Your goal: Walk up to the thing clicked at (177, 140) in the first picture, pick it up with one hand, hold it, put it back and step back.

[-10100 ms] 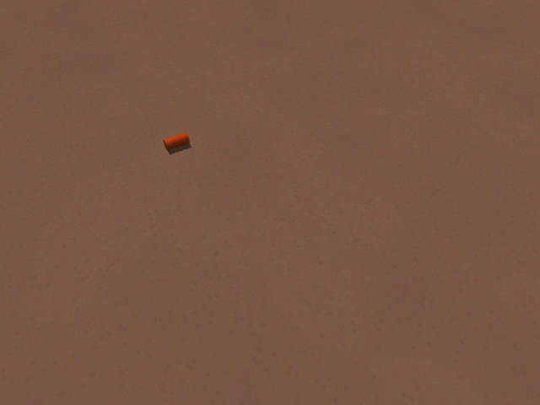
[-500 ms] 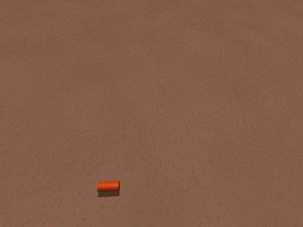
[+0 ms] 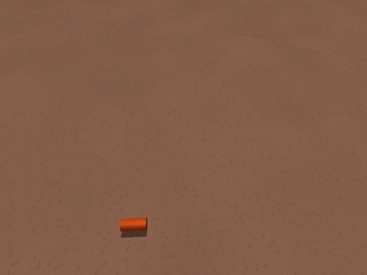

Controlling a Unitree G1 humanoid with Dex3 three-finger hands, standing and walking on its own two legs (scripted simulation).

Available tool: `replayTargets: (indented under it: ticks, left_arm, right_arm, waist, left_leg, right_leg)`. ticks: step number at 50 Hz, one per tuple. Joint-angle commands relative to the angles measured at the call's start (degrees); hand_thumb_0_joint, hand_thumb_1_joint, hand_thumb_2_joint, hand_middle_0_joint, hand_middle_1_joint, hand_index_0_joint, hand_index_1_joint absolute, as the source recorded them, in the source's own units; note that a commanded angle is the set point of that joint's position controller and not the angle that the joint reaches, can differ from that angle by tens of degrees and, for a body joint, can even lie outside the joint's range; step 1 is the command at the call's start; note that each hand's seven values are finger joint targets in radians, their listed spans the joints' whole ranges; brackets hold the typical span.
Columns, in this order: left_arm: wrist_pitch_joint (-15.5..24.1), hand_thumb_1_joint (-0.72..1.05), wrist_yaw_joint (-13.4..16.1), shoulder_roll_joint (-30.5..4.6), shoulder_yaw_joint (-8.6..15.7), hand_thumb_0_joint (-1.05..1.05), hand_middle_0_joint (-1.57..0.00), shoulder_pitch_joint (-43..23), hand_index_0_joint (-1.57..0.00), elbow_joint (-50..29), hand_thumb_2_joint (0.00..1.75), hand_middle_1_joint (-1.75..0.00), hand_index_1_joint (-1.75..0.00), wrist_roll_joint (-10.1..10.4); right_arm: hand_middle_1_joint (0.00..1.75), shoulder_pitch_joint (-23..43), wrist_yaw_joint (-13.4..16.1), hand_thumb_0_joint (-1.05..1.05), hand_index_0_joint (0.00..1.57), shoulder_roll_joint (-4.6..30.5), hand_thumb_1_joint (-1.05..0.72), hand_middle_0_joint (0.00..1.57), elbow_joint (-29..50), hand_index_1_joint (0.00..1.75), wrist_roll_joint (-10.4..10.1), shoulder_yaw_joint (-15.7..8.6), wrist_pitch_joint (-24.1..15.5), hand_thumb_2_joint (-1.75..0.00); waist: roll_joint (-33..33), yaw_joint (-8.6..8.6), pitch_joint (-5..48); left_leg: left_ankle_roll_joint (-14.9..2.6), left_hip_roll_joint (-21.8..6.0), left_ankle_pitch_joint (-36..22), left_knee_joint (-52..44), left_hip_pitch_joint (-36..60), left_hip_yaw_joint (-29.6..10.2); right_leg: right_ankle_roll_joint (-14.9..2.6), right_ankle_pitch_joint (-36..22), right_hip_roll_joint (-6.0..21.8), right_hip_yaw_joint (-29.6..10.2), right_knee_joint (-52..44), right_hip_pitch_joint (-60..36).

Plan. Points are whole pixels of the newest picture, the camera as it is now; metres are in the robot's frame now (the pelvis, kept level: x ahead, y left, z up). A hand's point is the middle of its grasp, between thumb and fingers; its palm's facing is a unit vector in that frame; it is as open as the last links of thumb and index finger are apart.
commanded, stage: stand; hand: left
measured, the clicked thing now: (134, 224) +0.51 +0.25 -0.75
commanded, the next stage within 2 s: walk up in 0.64 s
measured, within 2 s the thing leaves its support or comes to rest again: neither
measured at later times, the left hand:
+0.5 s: hand out of the picture +0.08 +0.25 -0.16, palm faces -0.03 -0.94 -0.34, open 7.4 cm
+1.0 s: hand out of the picture +0.06 +0.37 -0.17, palm faces +0.03 -0.90 -0.43, open 7.4 cm
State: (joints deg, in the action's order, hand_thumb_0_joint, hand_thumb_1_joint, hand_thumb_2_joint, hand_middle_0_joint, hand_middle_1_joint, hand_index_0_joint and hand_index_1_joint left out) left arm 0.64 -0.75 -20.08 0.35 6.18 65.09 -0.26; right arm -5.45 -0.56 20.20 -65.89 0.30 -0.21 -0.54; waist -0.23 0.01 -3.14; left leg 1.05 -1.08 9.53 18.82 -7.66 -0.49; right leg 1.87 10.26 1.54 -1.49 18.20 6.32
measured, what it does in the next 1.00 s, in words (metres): lifts its left foot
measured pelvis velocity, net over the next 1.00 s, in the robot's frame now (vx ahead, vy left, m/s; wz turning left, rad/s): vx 0.00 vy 0.08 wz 0.04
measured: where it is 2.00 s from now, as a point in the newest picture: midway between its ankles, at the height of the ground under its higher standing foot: outside the picture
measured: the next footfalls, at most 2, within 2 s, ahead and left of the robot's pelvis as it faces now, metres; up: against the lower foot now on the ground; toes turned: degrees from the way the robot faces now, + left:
right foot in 1.20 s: +0.05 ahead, -0.03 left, +0.00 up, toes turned +2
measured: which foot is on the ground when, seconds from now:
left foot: down 0.00-1.00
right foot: down 0.00-0.92, up 0.94-1.00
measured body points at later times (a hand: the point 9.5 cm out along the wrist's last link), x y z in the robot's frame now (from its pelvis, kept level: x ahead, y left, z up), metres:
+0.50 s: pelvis +0.00 +0.00 +0.00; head +0.01 +0.00 +0.45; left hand +0.08 +0.30 -0.13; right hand +0.08 -0.31 -0.13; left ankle +0.01 +0.13 -0.75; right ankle +0.00 -0.14 -0.75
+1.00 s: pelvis +0.00 +0.08 -0.02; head +0.04 +0.09 +0.43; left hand +0.06 +0.41 -0.14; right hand +0.08 -0.24 -0.13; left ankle +0.02 +0.19 -0.75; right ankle +0.00 -0.11 -0.72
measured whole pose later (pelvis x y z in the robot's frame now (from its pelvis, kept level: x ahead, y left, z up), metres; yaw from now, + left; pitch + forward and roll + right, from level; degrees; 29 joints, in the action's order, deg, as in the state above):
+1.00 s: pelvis +0.00 +0.08 -0.02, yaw +3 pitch -2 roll +0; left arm -0.6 1.9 -24.8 2.5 9.1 57.2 -0.4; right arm -10.3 -2.4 21.4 -55.6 2.1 -4.3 1.9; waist 1.3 0.2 -7.2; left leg -0.7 0.1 15.9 33.4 -15.5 -0.7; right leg -0.5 29.7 2.8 -6.2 46.6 17.9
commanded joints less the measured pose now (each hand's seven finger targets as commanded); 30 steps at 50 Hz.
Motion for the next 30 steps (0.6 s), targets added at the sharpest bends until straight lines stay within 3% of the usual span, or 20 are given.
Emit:
replayTargets:
  ticks: [1,10,16,22,30]
  left_arm:
    - [1.0,0.9,1.1,-12.3,2.3,0.0,-0.2,-2.2,-0.2,-3.3,0.9,-0.3,-0.3,0.0]
    - [1.1,0.9,1.2,-12.7,2.1,0.0,-0.2,-1.8,-0.2,-3.2,0.9,-0.3,-0.3,-0.1]
    - [1.1,0.9,1.2,-12.7,2.0,0.0,-0.2,-2.1,-0.2,-3.4,0.9,-0.3,-0.3,0.0]
    - [1.2,0.9,1.2,-12.8,2.0,0.0,-0.2,-2.3,-0.2,-3.6,0.9,-0.3,-0.3,0.0]
    - [1.2,0.9,1.2,-12.7,1.9,0.0,-0.2,-1.8,-0.2,-3.7,0.9,-0.3,-0.3,-0.1]
  right_arm:
    - [0.3,2.8,0.7,0.0,0.2,12.5,-0.9,0.2,3.3,0.3,0.1,-2.2,-1.3,-0.9]
    - [0.3,2.6,0.7,0.0,0.2,12.4,-0.9,0.2,3.3,0.3,-0.1,-2.2,-1.2,-0.9]
    - [0.3,2.5,0.7,0.0,0.2,12.4,-0.9,0.2,3.4,0.3,0.1,-2.1,-1.2,-0.9]
    - [0.3,2.2,0.7,0.0,0.2,12.2,-0.9,0.2,3.4,0.3,0.1,-1.9,-1.3,-0.9]
    - [0.3,2.2,0.7,0.0,0.2,12.4,-0.9,0.2,3.7,0.3,0.1,-2.0,-1.2,-0.9]
  waist:
    - [-0.2,-0.11,5.4]
    - [0.8,-0.23,5.5]
    - [0.5,-0.17,4.3]
    - [0.2,-0.32,4.9]
    - [1.0,-0.17,5.5]
  left_leg:
    - [-2.04,-6.4,-6.7,-3.0,2.3,-4.7]
    - [-2.0,-6.4,-8.8,-2.2,3.5,-4.6]
    - [-1.83,-6.3,-5.6,-3.3,2.1,-4.6]
    - [-1.87,-6.3,-8.8,-2.8,2.1,-4.5]
    - [-2.08,-6.5,-9.0,-2.7,2.9,-4.5]
  right_leg:
    - [-2.61,-6.1,5.5,-3.6,-2.3,0.3]
    - [-2.55,-7.9,5.7,-3.6,-2.2,0.2]
    - [-2.55,-5.0,5.7,-3.8,-2.8,0.5]
    - [-2.63,-8.3,5.9,-3.8,-2.4,-0.9]
    - [-2.61,-8.2,5.8,-3.3,-2.2,-0.7]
